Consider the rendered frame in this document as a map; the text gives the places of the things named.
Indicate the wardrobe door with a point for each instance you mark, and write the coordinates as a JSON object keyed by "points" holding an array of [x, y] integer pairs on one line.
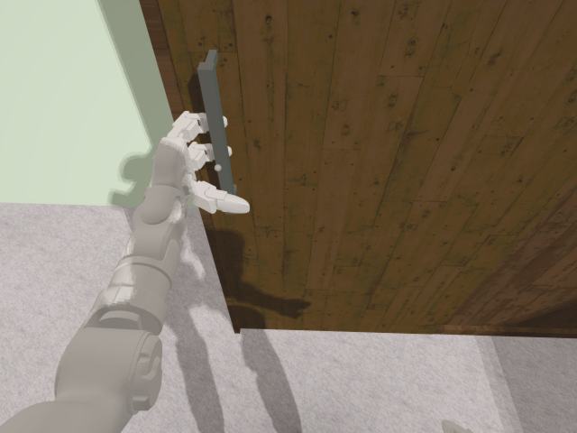
{"points": [[535, 285], [392, 152]]}

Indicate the robot left forearm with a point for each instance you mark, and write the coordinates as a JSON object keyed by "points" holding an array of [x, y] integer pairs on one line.
{"points": [[136, 295]]}

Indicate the robot left upper arm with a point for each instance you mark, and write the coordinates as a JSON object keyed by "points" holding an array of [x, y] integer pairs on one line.
{"points": [[108, 375]]}

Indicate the robot left hand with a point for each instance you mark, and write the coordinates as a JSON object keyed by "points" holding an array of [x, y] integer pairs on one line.
{"points": [[174, 160]]}

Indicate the handle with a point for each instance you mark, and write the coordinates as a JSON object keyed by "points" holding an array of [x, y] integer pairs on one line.
{"points": [[214, 115]]}

